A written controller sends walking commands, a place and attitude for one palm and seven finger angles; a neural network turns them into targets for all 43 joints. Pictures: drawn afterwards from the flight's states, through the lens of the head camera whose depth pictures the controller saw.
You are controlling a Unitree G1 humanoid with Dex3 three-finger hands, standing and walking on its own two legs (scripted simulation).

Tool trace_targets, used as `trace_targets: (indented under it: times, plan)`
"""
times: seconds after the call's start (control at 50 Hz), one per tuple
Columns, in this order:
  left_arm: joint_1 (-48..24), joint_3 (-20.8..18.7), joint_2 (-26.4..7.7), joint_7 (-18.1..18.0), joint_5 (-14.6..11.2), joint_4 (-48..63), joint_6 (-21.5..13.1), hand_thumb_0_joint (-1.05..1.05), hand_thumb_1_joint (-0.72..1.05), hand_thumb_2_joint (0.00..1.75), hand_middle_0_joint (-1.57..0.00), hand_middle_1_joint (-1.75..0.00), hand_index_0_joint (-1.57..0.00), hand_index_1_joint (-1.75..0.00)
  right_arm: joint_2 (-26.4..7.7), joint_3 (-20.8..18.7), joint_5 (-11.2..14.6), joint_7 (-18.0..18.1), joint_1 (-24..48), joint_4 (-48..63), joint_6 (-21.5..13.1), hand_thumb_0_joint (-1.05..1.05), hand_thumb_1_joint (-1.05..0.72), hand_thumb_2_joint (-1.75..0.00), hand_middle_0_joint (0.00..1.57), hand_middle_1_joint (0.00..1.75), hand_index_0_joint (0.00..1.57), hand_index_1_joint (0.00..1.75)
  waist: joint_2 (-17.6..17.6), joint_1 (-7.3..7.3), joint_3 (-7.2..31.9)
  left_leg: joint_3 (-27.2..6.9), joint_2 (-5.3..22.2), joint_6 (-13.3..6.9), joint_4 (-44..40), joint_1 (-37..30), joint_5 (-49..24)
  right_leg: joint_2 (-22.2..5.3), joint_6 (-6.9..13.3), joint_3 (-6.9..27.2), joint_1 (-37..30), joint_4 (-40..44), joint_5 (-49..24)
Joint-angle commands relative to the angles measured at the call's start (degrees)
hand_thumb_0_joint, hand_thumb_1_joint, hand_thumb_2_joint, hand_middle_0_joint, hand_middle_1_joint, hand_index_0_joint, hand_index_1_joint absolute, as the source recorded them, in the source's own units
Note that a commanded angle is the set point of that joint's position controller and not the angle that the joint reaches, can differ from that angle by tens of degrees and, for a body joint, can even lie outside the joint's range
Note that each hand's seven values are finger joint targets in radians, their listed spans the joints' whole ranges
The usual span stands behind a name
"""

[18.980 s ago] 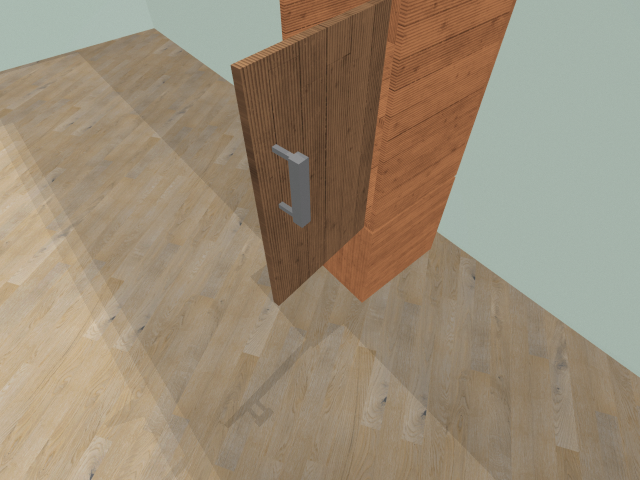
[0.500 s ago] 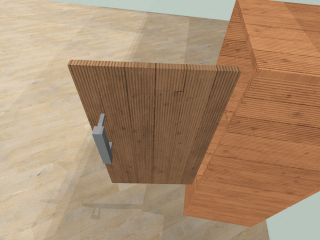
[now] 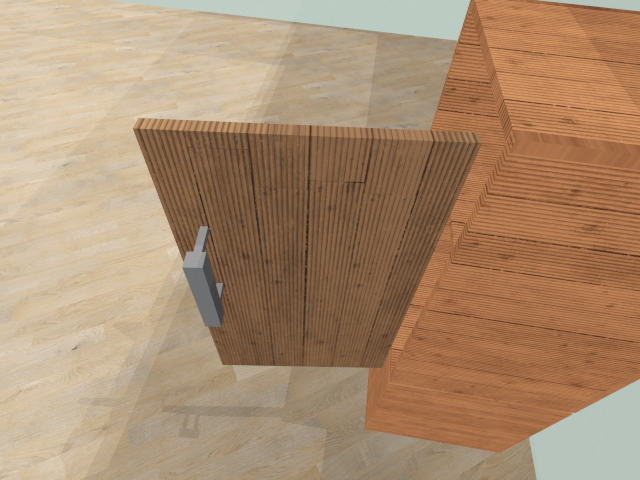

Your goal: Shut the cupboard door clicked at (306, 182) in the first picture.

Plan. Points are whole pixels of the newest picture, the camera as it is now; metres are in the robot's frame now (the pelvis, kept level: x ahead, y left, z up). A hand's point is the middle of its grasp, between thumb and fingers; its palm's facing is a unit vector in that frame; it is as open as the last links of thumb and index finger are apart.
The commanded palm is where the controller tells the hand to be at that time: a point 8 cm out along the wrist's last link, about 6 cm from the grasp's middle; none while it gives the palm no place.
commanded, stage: look again from close up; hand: left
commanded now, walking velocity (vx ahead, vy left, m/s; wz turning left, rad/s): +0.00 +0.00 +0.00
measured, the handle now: (208, 278) +0.35 +0.18 +0.03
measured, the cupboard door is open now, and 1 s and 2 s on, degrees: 99 99 99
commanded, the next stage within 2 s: shuffle to correct the standing spot in 1.56 s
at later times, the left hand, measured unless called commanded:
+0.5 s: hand out of the picture -0.02 +0.16 -0.18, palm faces +0.03 -0.98 -0.17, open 7.4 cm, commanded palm none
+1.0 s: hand out of the picture -0.03 +0.16 -0.18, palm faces +0.04 -0.99 -0.16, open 7.4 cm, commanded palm none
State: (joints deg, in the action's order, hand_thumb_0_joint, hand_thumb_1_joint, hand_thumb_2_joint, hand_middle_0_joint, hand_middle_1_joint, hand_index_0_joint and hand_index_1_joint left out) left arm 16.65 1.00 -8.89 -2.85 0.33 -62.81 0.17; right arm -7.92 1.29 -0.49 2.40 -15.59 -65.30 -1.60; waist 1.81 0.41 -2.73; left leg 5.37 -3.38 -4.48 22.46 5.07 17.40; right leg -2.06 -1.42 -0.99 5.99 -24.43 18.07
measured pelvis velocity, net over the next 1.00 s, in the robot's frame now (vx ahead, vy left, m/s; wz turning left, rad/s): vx -0.01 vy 0.00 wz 0.01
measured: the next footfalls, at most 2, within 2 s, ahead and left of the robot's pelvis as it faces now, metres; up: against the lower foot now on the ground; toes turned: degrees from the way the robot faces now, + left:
none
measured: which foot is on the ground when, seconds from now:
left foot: down 0.00-1.00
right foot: down 0.00-1.00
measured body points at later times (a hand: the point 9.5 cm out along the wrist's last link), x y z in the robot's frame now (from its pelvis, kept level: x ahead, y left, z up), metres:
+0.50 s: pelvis +0.00 +0.00 +0.00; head +0.02 +0.01 +0.45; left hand -0.02 +0.22 -0.16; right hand -0.01 -0.22 -0.15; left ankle -0.06 +0.06 -0.74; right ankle -0.06 -0.13 -0.74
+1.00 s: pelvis -0.01 +0.00 +0.00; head +0.01 +0.02 +0.45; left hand -0.03 +0.21 -0.17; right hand -0.02 -0.21 -0.15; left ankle -0.06 +0.06 -0.74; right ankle -0.06 -0.13 -0.74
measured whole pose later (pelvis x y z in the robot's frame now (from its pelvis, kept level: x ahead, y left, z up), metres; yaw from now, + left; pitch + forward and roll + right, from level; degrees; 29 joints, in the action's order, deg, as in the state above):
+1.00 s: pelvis -0.01 +0.00 +0.00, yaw +0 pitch -1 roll +0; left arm 17.6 0.9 -7.9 -3.0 0.3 -63.5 -0.1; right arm -6.9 1.4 -0.3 2.6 -16.8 -65.6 -2.0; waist 1.9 0.5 -3.0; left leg 5.1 -3.7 -4.7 20.7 4.9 15.6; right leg -2.4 -1.6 -1.3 5.8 -23.0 16.5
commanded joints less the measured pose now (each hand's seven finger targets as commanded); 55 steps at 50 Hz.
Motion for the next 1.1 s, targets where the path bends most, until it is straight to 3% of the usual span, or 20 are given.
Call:
trace_targets:
  times: [0.0, 0.28, 0.5, 1.08]
  plan:
    - [4.7, -1.2, -5.1, -0.1, 0.2, 1.2, -0.9, 0.00, 0.90, 0.90, -0.20, -0.30, -0.20, -0.30, -6.0, -0.8, 0.0, 0.2, -4.0, 1.3, -0.5, 0.00, -0.90, -0.90, 0.20, 0.30, 0.20, 0.30, -1.2, -0.07, -1.0, -7.7, 9.2, 0.9, -3.0, 0.4, -23.2, -4.3, 3.3, 3.6, 1.8, 1.8, -17.2]
    - [5.3, -1.2, -4.5, -0.2, 0.2, 0.7, -0.9, 0.00, 0.90, 0.90, -0.20, -0.30, -0.20, -0.30, -5.8, -0.8, 0.1, 0.4, -4.9, 1.0, -0.7, 0.00, -0.90, -0.90, 0.20, 0.30, 0.20, 0.30, -2.1, -0.13, -0.1, -7.9, 9.4, 1.0, -3.1, -1.0, -26.8, -4.4, 3.1, 3.3, 1.5, 1.8, -17.4]
    - [5.5, -1.2, -4.3, -0.1, 0.2, 0.8, -0.9, 0.00, 0.90, 0.90, -0.20, -0.30, -0.20, -0.30, -5.3, -0.8, 0.1, 0.3, -5.0, 1.1, -0.7, 0.00, -0.90, -0.90, 0.20, 0.30, 0.20, 0.30, -1.1, 0.07, -2.0, -8.1, 9.2, 0.9, -4.0, 0.6, -22.6, -4.4, 3.0, 3.5, 1.8, 2.9, -15.8]
    - [6.5, -1.1, -3.3, -0.2, 0.2, 0.1, -1.0, 0.00, 0.90, 0.90, -0.20, -0.30, -0.20, -0.30, -4.7, -0.7, 0.2, 0.3, -6.1, 0.8, -0.8, 0.00, -0.90, -0.90, 0.20, 0.30, 0.20, 0.30, -1.8, -0.06, -2.0, -8.2, 9.2, 1.1, -4.8, 0.0, -23.1, -4.6, 2.7, 3.4, 2.5, 3.4, -14.6]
